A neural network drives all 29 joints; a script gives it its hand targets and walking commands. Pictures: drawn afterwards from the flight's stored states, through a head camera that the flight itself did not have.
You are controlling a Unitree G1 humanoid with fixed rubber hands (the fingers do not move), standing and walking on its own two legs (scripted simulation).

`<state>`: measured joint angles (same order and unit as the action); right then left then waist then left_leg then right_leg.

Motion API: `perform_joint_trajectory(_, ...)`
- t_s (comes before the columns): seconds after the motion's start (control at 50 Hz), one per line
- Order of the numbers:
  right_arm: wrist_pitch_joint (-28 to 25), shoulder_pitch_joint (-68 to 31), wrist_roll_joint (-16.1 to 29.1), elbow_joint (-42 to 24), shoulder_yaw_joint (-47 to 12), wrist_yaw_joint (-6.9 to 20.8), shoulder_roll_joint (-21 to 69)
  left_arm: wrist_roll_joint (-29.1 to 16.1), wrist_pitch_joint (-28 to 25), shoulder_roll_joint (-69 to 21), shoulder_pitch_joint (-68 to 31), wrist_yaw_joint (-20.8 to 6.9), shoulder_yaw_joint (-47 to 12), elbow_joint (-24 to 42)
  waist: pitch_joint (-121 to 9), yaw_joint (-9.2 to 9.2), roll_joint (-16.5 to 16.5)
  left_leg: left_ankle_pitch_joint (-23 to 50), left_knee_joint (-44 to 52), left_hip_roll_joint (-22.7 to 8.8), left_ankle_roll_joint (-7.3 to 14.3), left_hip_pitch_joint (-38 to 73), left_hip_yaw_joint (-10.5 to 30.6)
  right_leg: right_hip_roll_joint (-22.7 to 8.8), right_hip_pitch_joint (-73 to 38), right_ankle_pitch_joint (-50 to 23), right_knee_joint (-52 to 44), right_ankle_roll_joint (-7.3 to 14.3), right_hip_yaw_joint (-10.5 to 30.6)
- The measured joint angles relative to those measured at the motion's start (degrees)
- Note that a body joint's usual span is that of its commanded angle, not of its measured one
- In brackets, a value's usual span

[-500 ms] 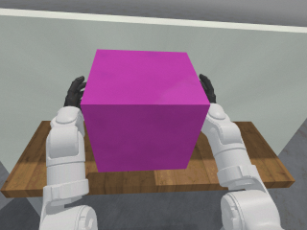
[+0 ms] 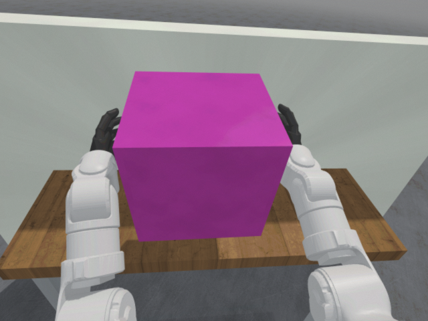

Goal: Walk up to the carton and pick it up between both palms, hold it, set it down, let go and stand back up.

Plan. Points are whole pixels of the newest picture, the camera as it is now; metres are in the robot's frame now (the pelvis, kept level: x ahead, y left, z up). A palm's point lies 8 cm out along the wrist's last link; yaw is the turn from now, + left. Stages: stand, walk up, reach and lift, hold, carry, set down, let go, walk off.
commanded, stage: hold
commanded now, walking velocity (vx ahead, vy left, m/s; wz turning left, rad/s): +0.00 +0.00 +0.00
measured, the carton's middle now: (200, 156) +0.38 +0.00 +0.18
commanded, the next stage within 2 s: none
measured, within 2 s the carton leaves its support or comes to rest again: neither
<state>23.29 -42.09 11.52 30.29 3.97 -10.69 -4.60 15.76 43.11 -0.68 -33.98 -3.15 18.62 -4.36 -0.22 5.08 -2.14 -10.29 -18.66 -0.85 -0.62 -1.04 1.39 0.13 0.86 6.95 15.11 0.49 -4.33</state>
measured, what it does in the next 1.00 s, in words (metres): stands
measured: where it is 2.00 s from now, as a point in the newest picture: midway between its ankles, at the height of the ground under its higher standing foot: outside the picture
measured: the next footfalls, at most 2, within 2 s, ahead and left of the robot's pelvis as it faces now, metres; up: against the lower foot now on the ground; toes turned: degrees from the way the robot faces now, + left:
none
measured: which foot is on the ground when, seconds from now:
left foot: down 0.00-1.00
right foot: down 0.00-1.00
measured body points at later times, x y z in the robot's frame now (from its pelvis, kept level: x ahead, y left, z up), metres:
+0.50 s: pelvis +0.00 +0.00 +0.00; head -0.05 +0.02 +0.45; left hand +0.37 +0.17 +0.20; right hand +0.38 -0.16 +0.21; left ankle +0.01 +0.12 -0.75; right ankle +0.03 -0.11 -0.75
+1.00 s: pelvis +0.00 +0.00 +0.00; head -0.05 +0.02 +0.45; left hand +0.37 +0.17 +0.20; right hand +0.38 -0.16 +0.21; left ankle +0.01 +0.12 -0.75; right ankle +0.03 -0.11 -0.75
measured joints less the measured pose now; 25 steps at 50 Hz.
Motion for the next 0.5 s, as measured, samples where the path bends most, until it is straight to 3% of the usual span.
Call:
perform_joint_trajectory(0.22,0.1,0.4,-0.2,-0.8,-0.3,-0.2,-0.1,-0.3,-0.2,-0.1,0.0,0.0,0.2,0.0,-0.2,-0.77,-0.2,0.2,0.4,-0.1,0.0,-0.3,-0.5,0.1,0.6,-0.3,0.0,0.1,0.5)
perform_joint_trajectory(0.5,-0.3,0.3,0.2,-0.8,-0.4,-0.2,0.1,-0.4,-0.1,0.3,0.4,0.0,-0.2,0.7,-0.3,-0.33,-0.3,-0.1,-0.1,0.1,0.0,-0.6,0.0,0.0,0.5,0.0,-0.1,-0.1,0.0)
